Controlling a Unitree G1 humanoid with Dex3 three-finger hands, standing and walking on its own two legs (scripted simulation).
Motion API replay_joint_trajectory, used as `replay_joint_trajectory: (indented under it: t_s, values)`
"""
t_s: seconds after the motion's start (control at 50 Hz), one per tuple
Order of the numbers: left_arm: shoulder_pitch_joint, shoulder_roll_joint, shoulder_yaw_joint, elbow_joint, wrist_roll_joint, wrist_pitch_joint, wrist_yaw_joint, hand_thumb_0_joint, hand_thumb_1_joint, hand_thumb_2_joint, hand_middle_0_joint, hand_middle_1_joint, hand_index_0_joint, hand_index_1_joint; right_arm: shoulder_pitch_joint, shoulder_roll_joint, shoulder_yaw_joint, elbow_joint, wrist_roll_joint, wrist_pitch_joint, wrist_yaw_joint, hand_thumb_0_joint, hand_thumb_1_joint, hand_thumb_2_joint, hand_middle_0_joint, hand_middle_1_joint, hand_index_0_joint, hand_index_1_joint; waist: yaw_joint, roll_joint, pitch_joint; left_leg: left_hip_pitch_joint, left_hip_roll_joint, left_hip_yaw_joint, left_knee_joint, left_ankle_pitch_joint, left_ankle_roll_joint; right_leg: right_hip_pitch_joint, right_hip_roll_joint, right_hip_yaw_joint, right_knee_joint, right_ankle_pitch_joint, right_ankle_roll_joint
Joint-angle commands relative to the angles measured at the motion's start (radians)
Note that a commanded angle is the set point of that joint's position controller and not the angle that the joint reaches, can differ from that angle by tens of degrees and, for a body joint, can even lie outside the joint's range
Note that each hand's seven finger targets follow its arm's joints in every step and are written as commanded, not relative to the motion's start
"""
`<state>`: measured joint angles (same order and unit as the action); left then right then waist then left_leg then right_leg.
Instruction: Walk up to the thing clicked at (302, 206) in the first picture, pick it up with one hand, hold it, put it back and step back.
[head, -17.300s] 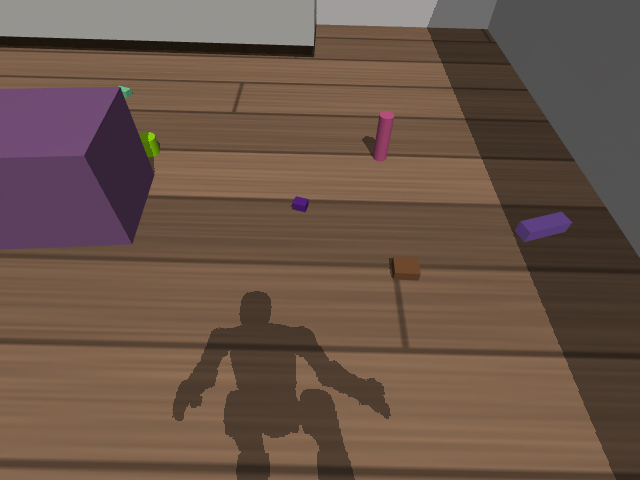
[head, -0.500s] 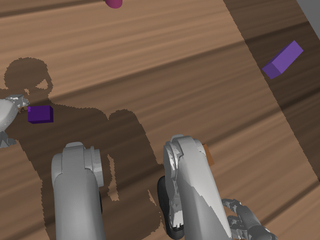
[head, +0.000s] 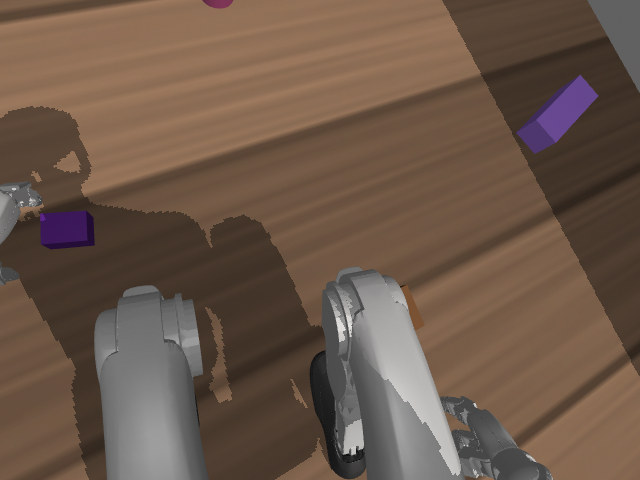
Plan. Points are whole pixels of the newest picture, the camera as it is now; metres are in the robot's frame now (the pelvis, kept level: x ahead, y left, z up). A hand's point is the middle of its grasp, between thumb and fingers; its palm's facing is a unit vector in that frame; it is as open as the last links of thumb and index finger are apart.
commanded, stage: rise first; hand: left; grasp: from above
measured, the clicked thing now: (68, 230) +0.43 +0.32 -0.30
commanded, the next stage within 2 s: approach in 1.10 s
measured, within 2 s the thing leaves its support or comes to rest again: neither
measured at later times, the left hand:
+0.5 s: hand out of the picture +0.39 +0.36 -0.16, palm faces -0.46 -0.07 -0.89, open 10.5 cm
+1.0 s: hand out of the picture +0.39 +0.36 -0.17, palm faces -0.44 -0.07 -0.89, open 10.6 cm
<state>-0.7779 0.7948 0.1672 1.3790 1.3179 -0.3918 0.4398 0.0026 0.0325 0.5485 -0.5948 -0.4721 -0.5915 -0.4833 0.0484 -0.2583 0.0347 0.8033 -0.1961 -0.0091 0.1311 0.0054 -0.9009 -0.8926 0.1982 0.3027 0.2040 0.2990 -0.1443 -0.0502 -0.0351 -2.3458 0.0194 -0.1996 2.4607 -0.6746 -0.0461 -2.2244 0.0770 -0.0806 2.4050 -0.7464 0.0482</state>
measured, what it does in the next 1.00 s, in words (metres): stands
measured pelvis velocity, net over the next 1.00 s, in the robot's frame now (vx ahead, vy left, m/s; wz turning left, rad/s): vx -0.01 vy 0.00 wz -0.01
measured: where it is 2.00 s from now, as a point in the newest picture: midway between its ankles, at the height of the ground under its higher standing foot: (264, 447)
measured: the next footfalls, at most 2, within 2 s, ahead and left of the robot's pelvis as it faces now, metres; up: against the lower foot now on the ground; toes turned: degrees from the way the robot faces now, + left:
none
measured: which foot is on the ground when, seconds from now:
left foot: down 0.00-1.00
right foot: down 0.00-1.00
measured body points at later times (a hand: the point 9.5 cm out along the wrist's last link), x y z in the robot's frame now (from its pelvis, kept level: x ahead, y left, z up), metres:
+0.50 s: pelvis +0.00 +0.00 +0.00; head +0.22 +0.08 +0.39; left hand +0.41 +0.36 -0.11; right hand +0.10 -0.27 -0.11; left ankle +0.08 +0.14 -0.28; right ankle +0.09 -0.12 -0.28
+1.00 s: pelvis -0.01 +0.00 +0.00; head +0.21 +0.10 +0.38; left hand +0.41 +0.36 -0.12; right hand +0.09 -0.27 -0.11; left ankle +0.08 +0.14 -0.28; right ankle +0.09 -0.12 -0.28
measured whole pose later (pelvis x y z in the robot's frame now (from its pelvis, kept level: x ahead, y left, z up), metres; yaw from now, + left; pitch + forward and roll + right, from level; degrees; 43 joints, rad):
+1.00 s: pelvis -0.01 +0.00 +0.00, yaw -1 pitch +30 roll -9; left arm -0.82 0.83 0.15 1.44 1.35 -0.38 0.46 0.00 0.01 0.56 -0.57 -0.53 -0.58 -0.53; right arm 0.06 -0.26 0.07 0.79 -0.20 -0.01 0.13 0.01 -0.90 -0.89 0.20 0.30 0.20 0.30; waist -0.17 -0.06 -0.04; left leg -2.36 0.01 -0.20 2.47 -0.65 -0.04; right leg -2.22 0.08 -0.08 2.40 -0.72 0.05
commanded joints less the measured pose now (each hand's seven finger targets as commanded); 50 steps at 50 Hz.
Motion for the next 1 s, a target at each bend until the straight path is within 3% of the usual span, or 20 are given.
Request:
replay_joint_trajectory:
  t_s: [0.0,0.06,0.12,0.18,0.2,0.24,0.32,0.36,0.4,0.52,0.58,0.62,0.64,0.74,0.82,0.86,0.9,0.98]
  values:
    - [-0.246,0.289,0.045,-0.127,-0.018,0.000,0.042,0.000,0.032,0.537,-0.593,-0.473,-0.590,-0.478,0.157,-0.243,-0.067,-0.026,0.003,-0.001,-0.013,0.000,-0.899,-0.897,0.200,0.300,0.200,0.300,0.012,0.308,-0.657,0.555,-0.006,0.136,-0.234,0.171,0.063,0.247,0.012,-0.092,-0.258,0.241,-0.077]
    - [-0.272,0.301,0.052,-0.164,-0.014,0.000,0.050,0.000,0.020,0.550,-0.591,-0.472,-0.583,-0.482,0.171,-0.244,-0.068,-0.023,0.002,0.001,-0.014,0.000,-0.900,-0.898,0.200,0.300,0.200,0.300,0.007,0.302,-0.697,0.565,-0.004,0.136,-0.220,0.201,0.066,0.276,0.013,-0.087,-0.263,0.276,-0.072]
    - [-0.254,0.274,0.037,-0.123,-0.019,0.016,0.048,0.000,0.015,0.551,-0.589,-0.479,-0.580,-0.489,0.170,-0.243,-0.067,-0.023,0.003,-0.003,-0.012,0.000,-0.902,-0.898,0.200,0.300,0.200,0.300,0.004,0.308,-0.664,0.575,-0.004,0.132,-0.234,0.191,0.064,0.239,0.012,-0.095,-0.256,0.258,-0.076]
    - [-0.253,0.287,0.034,-0.096,-0.016,0.031,0.043,0.000,0.013,0.553,-0.584,-0.495,-0.578,-0.502,0.167,-0.242,-0.063,-0.028,0.010,-0.002,-0.012,0.000,-0.903,-0.899,0.200,0.300,0.200,0.300,0.008,0.306,-0.643,0.557,-0.003,0.132,-0.243,0.169,0.063,0.233,0.013,-0.094,-0.260,0.242,-0.079]
    - [-0.277,0.275,0.026,-0.112,-0.022,0.031,0.040,0.000,0.016,0.548,-0.580,-0.498,-0.578,-0.502,0.169,-0.243,-0.062,-0.034,0.008,-0.002,-0.013,0.000,-0.902,-0.898,0.200,0.300,0.200,0.300,-0.004,0.301,-0.644,0.543,-0.003,0.131,-0.242,0.156,0.064,0.233,0.012,-0.097,-0.263,0.236,-0.077]
    - [-0.257,0.290,0.039,-0.124,-0.024,0.038,0.035,0.000,0.009,0.552,-0.580,-0.509,-0.578,-0.513,0.168,-0.242,-0.062,-0.034,0.010,-0.005,-0.013,0.000,-0.905,-0.899,0.200,0.300,0.200,0.300,0.022,0.330,-0.660,0.573,-0.005,0.135,-0.257,0.160,0.061,0.233,0.009,-0.094,-0.259,0.232,-0.082]
    - [-0.262,0.299,0.044,-0.133,-0.025,0.043,0.020,0.000,0.011,0.552,-0.583,-0.502,-0.580,-0.508,0.176,-0.246,-0.061,-0.041,0.014,-0.003,-0.013,0.000,-0.903,-0.898,0.200,0.300,0.200,0.300,0.005,0.302,-0.650,0.549,-0.008,0.135,-0.251,0.162,0.066,0.255,0.009,-0.092,-0.266,0.242,-0.077]
    - [-0.269,0.308,0.041,-0.165,-0.034,0.042,0.010,0.000,0.000,0.562,-0.582,-0.501,-0.575,-0.511,0.170,-0.243,-0.062,-0.044,0.017,-0.001,-0.014,0.000,-0.904,-0.899,0.200,0.300,0.200,0.300,0.018,0.326,-0.675,0.559,-0.007,0.136,-0.256,0.168,0.064,0.262,0.010,-0.088,-0.271,0.247,-0.078]
    - [-0.243,0.280,0.031,-0.139,-0.041,0.042,0.001,0.000,0.000,0.560,-0.568,-0.521,-0.567,-0.523,0.178,-0.240,-0.063,-0.043,0.020,-0.002,-0.013,0.000,-0.903,-0.898,0.200,0.300,0.200,0.300,0.007,0.291,-0.659,0.545,-0.006,0.134,-0.253,0.169,0.067,0.269,0.011,-0.091,-0.275,0.248,-0.075]
    - [-0.249,0.282,0.010,-0.102,-0.045,0.019,-0.017,0.000,0.001,0.559,-0.580,-0.516,-0.576,-0.522,0.176,-0.242,-0.058,-0.042,0.022,0.003,-0.018,0.000,-0.905,-0.899,0.200,0.300,0.200,0.300,-0.007,0.234,-0.622,0.491,-0.005,0.133,-0.235,0.139,0.075,0.279,0.016,-0.080,-0.301,0.226,-0.069]
    - [-0.261,0.289,0.018,-0.099,-0.042,0.002,-0.014,0.000,-0.009,0.570,-0.577,-0.505,-0.569,-0.514,0.179,-0.241,-0.047,-0.036,0.016,-0.001,-0.017,0.000,-0.903,-0.898,0.200,0.300,0.200,0.300,-0.012,0.243,-0.613,0.505,-0.005,0.127,-0.235,0.148,0.071,0.272,0.014,-0.089,-0.284,0.227,-0.071]
    - [-0.265,0.317,0.036,-0.119,-0.036,-0.008,-0.004,0.000,-0.015,0.574,-0.571,-0.512,-0.563,-0.521,0.174,-0.247,-0.046,-0.036,0.018,0.000,-0.019,0.000,-0.904,-0.899,0.200,0.300,0.200,0.300,0.007,0.280,-0.645,0.544,-0.004,0.128,-0.235,0.174,0.067,0.273,0.014,-0.090,-0.277,0.244,-0.072]
    - [-0.274,0.310,0.033,-0.117,-0.028,-0.012,0.001,0.000,-0.012,0.573,-0.568,-0.511,-0.562,-0.519,0.175,-0.249,-0.044,-0.037,0.013,0.001,-0.018,0.000,-0.902,-0.897,0.200,0.300,0.200,0.300,-0.004,0.290,-0.644,0.554,-0.004,0.123,-0.238,0.169,0.064,0.262,0.014,-0.098,-0.266,0.236,-0.075]
    - [-0.287,0.322,0.045,-0.119,-0.009,-0.017,0.033,0.000,-0.018,0.575,-0.570,-0.512,-0.561,-0.522,0.161,-0.252,-0.040,-0.040,0.011,0.002,-0.018,0.000,-0.904,-0.899,0.200,0.300,0.200,0.300,0.002,0.339,-0.660,0.579,-0.003,0.124,-0.249,0.165,0.057,0.231,0.016,-0.107,-0.255,0.232,-0.080]
    - [-0.290,0.308,0.026,-0.070,0.005,0.002,0.050,0.000,0.003,0.555,-0.572,-0.529,-0.573,-0.530,0.155,-0.249,-0.035,-0.035,0.008,-0.003,-0.018,0.000,-0.905,-0.899,0.200,0.300,0.200,0.300,-0.013,0.328,-0.604,0.546,-0.004,0.128,-0.248,0.136,0.060,0.204,0.015,-0.103,-0.257,0.214,-0.080]
    - [-0.291,0.327,0.039,-0.062,0.010,0.011,0.057,0.000,0.004,0.554,-0.571,-0.524,-0.572,-0.524,0.152,-0.253,-0.032,-0.039,0.006,-0.003,-0.021,0.000,-0.903,-0.898,0.200,0.300,0.200,0.300,0.000,0.337,-0.627,0.550,-0.006,0.128,-0.250,0.138,0.059,0.210,0.014,-0.105,-0.255,0.216,-0.081]
    - [-0.290,0.297,0.017,-0.047,0.006,0.020,0.054,0.000,-0.002,0.558,-0.562,-0.532,-0.565,-0.530,0.158,-0.248,-0.032,-0.037,0.003,-0.007,-0.018,0.000,-0.903,-0.898,0.200,0.300,0.200,0.300,-0.016,0.322,-0.611,0.538,-0.008,0.127,-0.253,0.121,0.061,0.208,0.014,-0.105,-0.260,0.203,-0.080]
    - [-0.304,0.319,0.019,-0.057,-0.004,0.034,0.046,0.000,-0.004,0.560,-0.559,-0.542,-0.564,-0.538,0.156,-0.248,-0.031,-0.037,0.004,-0.017,-0.019,0.000,-0.903,-0.897,0.200,0.300,0.200,0.300,-0.011,0.321,-0.616,0.531,-0.006,0.129,-0.245,0.121,0.063,0.217,0.014,-0.096,-0.264,0.206,-0.078]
